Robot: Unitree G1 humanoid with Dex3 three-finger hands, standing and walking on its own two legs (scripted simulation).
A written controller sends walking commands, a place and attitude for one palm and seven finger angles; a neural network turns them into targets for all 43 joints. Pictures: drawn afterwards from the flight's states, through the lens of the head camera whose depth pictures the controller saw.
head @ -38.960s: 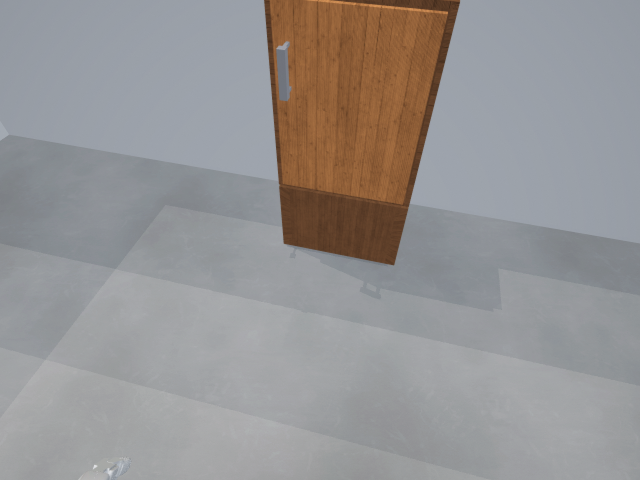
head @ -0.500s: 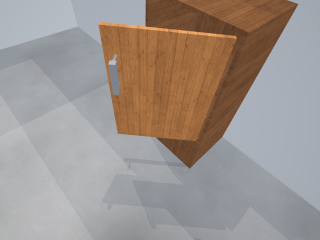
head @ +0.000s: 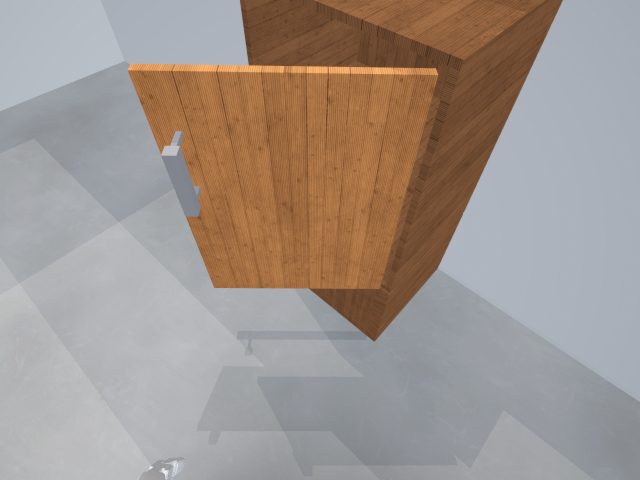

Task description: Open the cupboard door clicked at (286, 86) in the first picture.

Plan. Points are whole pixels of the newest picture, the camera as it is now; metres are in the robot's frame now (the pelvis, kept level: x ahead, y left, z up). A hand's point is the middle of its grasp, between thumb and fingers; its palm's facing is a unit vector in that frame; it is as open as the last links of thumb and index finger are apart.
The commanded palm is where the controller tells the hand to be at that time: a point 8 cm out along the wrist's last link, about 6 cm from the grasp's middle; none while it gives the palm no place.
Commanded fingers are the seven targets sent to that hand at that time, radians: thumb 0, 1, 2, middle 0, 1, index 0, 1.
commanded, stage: come to a stop and stand still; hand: left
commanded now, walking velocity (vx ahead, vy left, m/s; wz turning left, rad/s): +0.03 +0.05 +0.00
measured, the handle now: (185, 175) +0.57 +0.24 +0.02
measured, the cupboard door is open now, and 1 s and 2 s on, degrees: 42 42 42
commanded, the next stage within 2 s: look again from close up in 0.58 s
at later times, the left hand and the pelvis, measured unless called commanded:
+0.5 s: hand out of the picture -0.04 +0.22 -0.15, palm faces -0.01 -0.96 -0.29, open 7.4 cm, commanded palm none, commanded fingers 0.00 0.90 0.90 -0.20 -0.30 -0.20 -0.30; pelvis -0.05 +0.03 +0.00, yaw -2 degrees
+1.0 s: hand out of the picture +0.01 +0.18 -0.15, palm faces -0.03 -0.97 -0.23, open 7.3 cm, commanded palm none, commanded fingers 0.00 0.90 0.90 -0.20 -0.30 -0.20 -0.30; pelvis -0.02 +0.00 +0.01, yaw -1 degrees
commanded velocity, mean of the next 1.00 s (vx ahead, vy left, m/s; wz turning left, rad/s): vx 0.00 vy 0.00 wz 0.00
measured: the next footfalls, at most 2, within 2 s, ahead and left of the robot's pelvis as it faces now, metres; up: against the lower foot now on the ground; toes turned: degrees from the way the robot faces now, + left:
none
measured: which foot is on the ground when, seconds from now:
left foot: down 0.00-1.00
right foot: down 0.00-1.00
